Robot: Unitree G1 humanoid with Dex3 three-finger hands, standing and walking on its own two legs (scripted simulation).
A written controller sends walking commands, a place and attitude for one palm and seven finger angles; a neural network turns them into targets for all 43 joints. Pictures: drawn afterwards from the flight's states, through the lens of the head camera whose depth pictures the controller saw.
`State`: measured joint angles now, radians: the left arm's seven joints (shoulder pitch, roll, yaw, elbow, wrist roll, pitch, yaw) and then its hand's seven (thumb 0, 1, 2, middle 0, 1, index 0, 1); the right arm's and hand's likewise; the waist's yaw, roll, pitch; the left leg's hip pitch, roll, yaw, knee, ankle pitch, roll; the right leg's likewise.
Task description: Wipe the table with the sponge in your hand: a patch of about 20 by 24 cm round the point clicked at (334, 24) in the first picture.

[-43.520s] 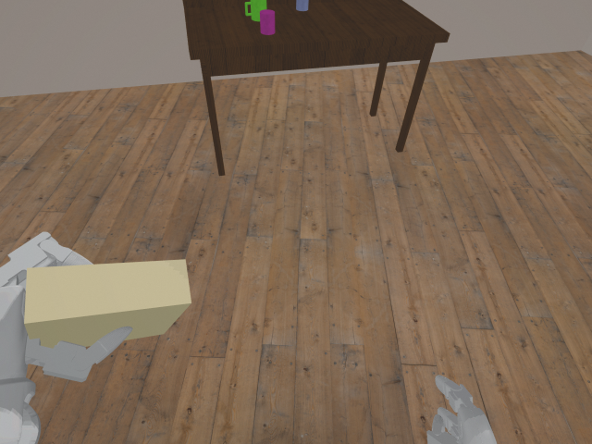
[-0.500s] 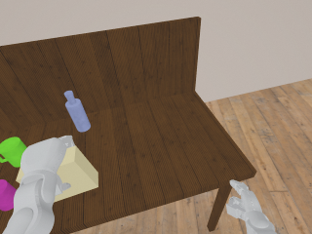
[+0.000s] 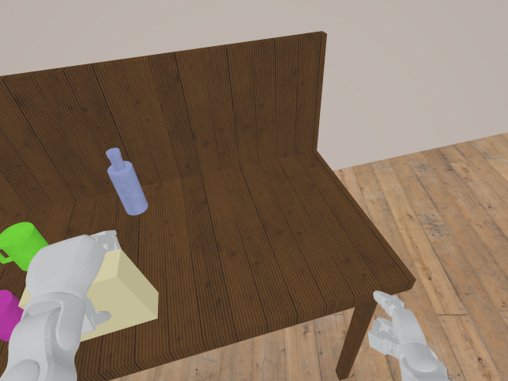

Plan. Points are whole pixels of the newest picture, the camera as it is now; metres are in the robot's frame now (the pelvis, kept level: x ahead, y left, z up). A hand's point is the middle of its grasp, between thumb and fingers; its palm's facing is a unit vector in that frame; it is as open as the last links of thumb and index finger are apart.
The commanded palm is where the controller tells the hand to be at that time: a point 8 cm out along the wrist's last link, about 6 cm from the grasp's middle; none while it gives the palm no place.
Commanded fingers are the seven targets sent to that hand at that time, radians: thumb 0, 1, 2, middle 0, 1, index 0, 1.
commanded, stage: bring the sponge back beside the body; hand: left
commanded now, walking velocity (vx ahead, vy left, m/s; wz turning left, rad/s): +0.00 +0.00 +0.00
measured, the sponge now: (105, 305) +0.18 +0.28 +0.05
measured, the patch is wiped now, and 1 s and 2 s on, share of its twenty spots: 1.00 1.00 1.00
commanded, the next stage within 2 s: step back with the hand held close in 0.22 s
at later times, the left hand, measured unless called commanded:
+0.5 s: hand (119, 264) +0.21 +0.24 +0.12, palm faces +0.26 -0.84 -0.48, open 9.3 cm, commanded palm +0.16 +0.28 +0.17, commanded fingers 0.00 0.10 1.30 -1.20 -1.60 -1.20 -1.60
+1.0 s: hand (101, 266) +0.19 +0.25 +0.14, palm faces +0.32 -0.87 -0.38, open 9.3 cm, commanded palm +0.14 +0.30 +0.17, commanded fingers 0.00 0.10 1.30 -1.20 -1.60 -1.20 -1.60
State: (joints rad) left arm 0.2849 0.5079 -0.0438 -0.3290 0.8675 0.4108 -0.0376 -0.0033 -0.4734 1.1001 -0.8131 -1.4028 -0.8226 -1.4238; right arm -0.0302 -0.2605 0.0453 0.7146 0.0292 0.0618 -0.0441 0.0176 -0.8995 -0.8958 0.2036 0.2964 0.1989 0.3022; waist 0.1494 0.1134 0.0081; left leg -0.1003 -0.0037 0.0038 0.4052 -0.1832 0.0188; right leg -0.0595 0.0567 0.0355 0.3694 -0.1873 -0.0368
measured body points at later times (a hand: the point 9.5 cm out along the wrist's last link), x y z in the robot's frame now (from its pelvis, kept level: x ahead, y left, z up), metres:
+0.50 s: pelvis -0.01 +0.00 +0.00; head -0.02 +0.01 +0.44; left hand +0.19 +0.29 +0.15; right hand +0.23 -0.19 -0.05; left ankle +0.03 +0.11 -0.74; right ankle +0.02 -0.10 -0.74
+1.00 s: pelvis -0.02 +0.02 -0.02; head -0.03 +0.04 +0.43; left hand +0.17 +0.30 +0.16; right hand +0.14 -0.23 -0.09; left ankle +0.03 +0.11 -0.74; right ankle +0.02 -0.10 -0.74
